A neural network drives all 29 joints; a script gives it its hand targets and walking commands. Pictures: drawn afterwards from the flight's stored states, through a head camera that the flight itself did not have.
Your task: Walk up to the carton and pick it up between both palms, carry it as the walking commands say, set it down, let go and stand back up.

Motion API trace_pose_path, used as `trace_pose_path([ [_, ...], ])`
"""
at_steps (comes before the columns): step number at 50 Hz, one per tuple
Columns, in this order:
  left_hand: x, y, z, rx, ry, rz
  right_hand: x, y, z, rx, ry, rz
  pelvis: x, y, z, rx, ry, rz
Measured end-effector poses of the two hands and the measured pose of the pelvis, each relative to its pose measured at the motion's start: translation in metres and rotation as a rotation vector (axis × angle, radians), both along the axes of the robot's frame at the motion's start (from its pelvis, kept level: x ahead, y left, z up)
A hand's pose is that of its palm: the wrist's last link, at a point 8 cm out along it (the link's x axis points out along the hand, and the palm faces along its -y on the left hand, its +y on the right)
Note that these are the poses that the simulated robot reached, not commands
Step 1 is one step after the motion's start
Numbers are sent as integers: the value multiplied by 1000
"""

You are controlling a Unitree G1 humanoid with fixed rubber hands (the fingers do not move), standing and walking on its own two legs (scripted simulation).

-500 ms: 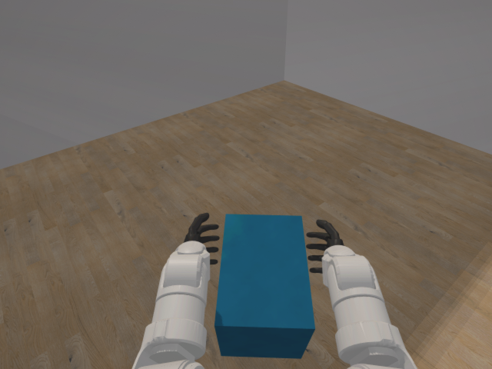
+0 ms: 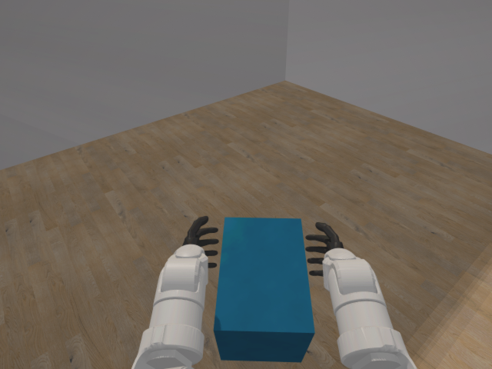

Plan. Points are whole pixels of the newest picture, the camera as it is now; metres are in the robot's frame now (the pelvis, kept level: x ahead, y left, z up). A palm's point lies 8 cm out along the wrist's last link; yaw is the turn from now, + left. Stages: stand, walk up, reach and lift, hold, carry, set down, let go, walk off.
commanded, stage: hold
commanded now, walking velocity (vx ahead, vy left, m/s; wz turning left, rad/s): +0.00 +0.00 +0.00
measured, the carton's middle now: (261, 287) +0.31 +0.00 -0.04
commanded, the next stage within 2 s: carry in 0.14 s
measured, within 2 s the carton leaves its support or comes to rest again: neither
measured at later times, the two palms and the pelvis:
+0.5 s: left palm (220, 233) +0.34 +0.07 +0.09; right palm (354, 248) +0.31 -0.15 +0.08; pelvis -0.01 +0.00 -0.02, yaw -9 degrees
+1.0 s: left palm (247, 226) +0.34 +0.03 +0.11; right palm (389, 267) +0.25 -0.18 +0.10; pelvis -0.03 +0.04 +0.00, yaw -24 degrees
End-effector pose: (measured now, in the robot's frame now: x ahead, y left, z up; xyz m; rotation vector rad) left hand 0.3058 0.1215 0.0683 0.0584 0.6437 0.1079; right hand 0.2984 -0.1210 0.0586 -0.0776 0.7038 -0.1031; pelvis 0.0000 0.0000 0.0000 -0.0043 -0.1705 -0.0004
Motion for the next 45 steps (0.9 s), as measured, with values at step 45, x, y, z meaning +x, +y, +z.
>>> trace_pose_path([
  [45, 31, -81, 24, -75, 2, -159, -40, -51, 32, 1, -15, -494, -24, 40, -8, 34, 258, -348],
])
